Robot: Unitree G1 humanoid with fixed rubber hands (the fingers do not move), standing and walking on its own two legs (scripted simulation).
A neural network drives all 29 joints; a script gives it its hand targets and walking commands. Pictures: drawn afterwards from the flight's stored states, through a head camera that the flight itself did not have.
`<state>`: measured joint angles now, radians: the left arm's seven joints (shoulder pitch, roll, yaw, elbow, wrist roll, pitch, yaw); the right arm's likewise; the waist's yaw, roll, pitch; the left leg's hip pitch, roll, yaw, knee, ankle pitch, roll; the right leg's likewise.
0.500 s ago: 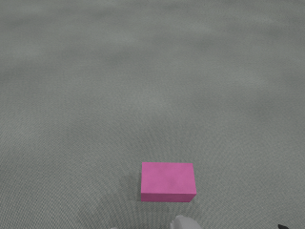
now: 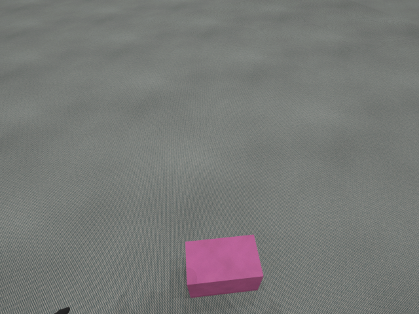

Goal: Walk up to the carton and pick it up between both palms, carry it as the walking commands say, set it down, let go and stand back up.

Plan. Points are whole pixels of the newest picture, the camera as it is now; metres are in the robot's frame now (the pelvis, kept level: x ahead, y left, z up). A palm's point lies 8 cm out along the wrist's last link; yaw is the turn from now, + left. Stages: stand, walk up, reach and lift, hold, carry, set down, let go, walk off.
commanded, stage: walk up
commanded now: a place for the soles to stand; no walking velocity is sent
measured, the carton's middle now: (222, 266) +0.45 -0.03 -0.66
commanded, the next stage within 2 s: none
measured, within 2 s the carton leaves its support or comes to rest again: neither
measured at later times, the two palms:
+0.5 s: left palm (103, 313) +0.18 +0.22 -0.09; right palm out of the picture +0.06 -0.44 -0.09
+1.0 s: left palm out of the picture +0.09 +0.28 -0.07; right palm (403, 281) +0.22 -0.39 -0.10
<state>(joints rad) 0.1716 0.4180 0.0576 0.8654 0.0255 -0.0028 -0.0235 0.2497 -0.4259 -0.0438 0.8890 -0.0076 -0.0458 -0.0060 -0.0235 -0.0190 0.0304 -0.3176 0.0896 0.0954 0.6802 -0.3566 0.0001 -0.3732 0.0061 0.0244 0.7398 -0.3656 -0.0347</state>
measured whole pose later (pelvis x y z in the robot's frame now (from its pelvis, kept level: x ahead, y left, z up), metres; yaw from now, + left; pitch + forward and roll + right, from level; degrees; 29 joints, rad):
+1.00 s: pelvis +0.05 -0.07 +0.00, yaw +5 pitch -1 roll +3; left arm 0.21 0.47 0.05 0.86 0.03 -0.05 0.05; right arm 0.12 -0.47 -0.09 0.82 -0.01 0.04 0.03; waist 0.04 0.02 0.15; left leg -0.43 0.03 -0.03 0.91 -0.48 0.02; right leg -0.39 -0.14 -0.09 0.75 -0.34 0.00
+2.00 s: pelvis +0.07 -0.04 +0.03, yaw +5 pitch -1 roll +0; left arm 0.01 0.39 0.01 1.07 0.00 -0.03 0.00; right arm 0.06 -0.38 -0.02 1.09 0.00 0.00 0.02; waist -0.01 -0.02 0.04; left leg -0.15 0.05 0.02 0.42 -0.25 -0.04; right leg -0.20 -0.06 -0.03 0.41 -0.19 0.04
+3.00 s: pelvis -0.02 +0.01 +0.02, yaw +3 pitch -1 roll -1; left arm 0.15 0.40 0.06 0.95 0.02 0.03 0.01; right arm 0.19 -0.38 -0.07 0.87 -0.03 0.00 0.01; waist -0.03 -0.01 0.11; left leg -0.26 0.00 0.08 0.55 -0.26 0.05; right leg -0.24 0.03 0.03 0.68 -0.48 0.00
